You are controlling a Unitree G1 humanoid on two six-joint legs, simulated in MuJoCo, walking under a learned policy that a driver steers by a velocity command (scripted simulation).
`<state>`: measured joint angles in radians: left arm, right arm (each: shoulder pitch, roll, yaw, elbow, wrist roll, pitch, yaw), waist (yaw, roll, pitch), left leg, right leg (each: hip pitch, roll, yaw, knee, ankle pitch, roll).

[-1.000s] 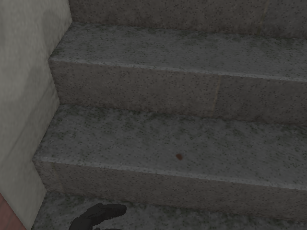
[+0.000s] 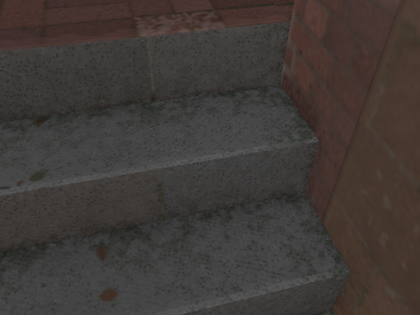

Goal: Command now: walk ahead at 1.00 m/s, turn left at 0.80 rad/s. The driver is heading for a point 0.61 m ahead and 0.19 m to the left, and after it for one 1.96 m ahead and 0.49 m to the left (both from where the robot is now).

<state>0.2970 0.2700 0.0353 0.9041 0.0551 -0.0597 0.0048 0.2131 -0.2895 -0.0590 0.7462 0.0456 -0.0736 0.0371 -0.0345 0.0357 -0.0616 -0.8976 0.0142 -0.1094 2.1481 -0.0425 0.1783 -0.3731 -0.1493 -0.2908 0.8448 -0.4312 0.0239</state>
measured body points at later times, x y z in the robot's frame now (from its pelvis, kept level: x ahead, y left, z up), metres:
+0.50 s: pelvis +0.34 +0.04 +0.24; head +0.34 +0.07 +0.68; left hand +0.62 +0.22 +0.32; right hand +0.29 -0.19 +0.11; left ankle +0.21 +0.06 -0.51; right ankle +0.49 -0.06 -0.19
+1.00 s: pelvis +0.59 +0.22 +0.44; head +0.64 +0.25 +0.89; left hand +0.42 +0.39 +0.31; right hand +0.92 +0.29 +0.42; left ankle +0.44 +0.32 -0.30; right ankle +0.57 -0.02 -0.08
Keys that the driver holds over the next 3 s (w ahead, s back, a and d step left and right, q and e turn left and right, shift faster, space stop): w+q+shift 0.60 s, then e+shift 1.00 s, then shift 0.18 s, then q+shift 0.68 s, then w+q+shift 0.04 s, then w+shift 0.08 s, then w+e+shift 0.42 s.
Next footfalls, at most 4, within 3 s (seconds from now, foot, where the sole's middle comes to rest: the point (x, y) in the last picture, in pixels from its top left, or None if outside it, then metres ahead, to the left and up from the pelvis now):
0.22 left None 0.25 0.06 -0.54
0.58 right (234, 245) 0.58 -0.05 -0.35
0.94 left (61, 287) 0.47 0.34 -0.35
1.14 right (125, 133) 0.78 0.21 -0.16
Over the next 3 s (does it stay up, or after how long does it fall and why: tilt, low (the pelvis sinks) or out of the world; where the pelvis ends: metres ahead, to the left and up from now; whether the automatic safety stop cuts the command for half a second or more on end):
stays up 0.81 0.39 0.62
